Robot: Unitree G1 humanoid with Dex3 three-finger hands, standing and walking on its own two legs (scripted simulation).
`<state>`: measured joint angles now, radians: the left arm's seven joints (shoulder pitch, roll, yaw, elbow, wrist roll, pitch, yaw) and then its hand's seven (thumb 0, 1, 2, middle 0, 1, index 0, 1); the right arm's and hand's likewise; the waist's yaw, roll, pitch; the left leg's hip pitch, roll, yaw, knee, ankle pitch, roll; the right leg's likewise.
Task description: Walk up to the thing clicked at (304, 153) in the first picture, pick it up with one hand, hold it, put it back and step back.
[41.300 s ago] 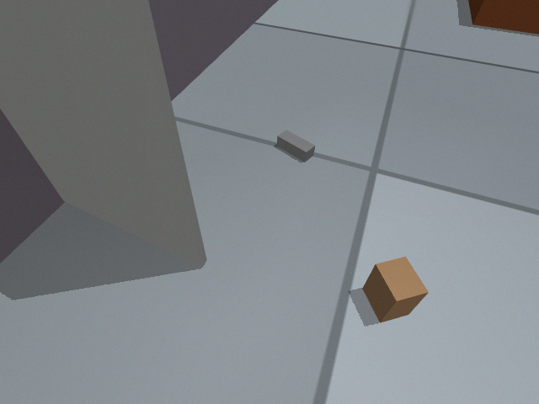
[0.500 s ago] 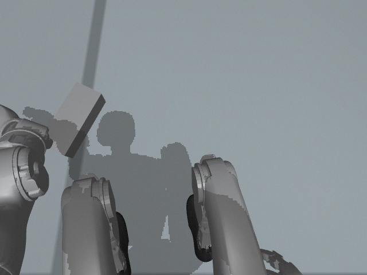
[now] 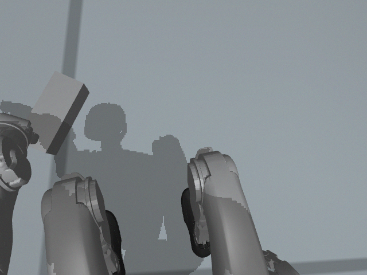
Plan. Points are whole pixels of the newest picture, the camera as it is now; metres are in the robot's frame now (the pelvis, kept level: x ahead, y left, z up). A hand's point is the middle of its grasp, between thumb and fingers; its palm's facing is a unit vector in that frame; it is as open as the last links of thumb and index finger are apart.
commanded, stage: rise first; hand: left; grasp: from above
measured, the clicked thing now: (55, 114) +0.51 +0.25 -0.30
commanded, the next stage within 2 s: approach in 0.28 s
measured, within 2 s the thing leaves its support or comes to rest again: neither
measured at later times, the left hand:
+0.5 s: hand (12, 125) +0.45 +0.29 -0.17, palm faces -0.17 -0.40 -0.90, open 14.2 cm
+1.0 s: hand (54, 105) +0.51 +0.23 -0.24, palm faces -0.03 -0.44 -0.90, open 14.0 cm
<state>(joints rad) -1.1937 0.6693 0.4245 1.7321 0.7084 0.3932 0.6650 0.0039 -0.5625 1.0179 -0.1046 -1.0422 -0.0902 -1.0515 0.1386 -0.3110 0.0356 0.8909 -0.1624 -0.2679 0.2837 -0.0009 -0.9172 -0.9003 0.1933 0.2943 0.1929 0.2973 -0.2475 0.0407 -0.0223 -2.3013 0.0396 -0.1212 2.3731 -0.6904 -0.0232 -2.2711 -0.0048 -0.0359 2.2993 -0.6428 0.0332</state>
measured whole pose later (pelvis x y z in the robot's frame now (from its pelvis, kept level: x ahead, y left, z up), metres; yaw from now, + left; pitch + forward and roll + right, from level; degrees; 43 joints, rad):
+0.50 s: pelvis +0.00 +0.00 -0.01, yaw -1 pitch +34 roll -7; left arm -1.23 0.73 0.41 1.77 0.74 0.39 0.69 0.00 -0.56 1.00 -0.10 -1.05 -0.09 -1.05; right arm 0.15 -0.34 0.06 0.90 -0.18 -0.28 0.34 0.00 -0.92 -0.90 0.19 0.29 0.19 0.30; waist -0.29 0.03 0.03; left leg -2.32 0.04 -0.15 2.41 -0.69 -0.03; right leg -2.28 0.00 -0.06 2.32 -0.64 0.03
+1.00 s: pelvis +0.00 +0.00 -0.03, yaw -4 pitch +26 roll -11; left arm -1.44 0.97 0.43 1.88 0.59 0.40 0.92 0.00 -0.54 0.93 -0.08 -1.12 -0.10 -1.10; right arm 0.12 -0.44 0.26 0.82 -0.26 -0.34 0.41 0.00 -0.93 -0.90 0.19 0.29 0.19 0.30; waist -0.50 -0.10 0.30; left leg -2.28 0.01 -0.26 2.52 -0.72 -0.04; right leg -2.19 0.00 -0.14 2.37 -0.65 0.04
